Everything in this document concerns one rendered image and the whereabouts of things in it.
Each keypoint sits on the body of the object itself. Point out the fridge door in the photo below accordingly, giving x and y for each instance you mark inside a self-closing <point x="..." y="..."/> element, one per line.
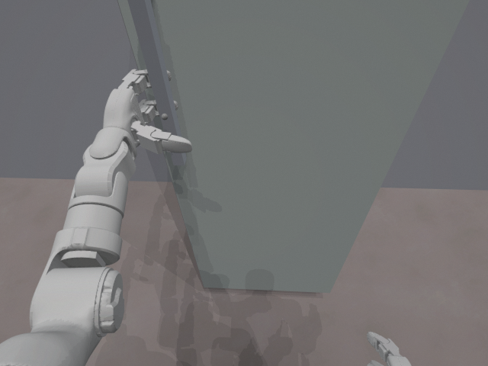
<point x="295" y="110"/>

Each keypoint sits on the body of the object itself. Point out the robot left forearm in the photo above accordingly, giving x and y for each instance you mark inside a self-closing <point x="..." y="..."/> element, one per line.
<point x="91" y="233"/>

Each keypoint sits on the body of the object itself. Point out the handle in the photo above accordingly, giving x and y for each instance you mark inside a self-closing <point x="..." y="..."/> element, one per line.
<point x="146" y="29"/>

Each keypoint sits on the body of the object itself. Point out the robot left upper arm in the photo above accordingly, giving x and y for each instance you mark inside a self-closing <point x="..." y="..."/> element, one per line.
<point x="74" y="308"/>

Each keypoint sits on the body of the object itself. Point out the right robot hand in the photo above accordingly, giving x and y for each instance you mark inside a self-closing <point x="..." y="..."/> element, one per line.
<point x="388" y="351"/>

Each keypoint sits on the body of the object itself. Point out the left robot hand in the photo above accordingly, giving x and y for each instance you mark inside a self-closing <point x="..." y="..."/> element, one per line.
<point x="123" y="111"/>

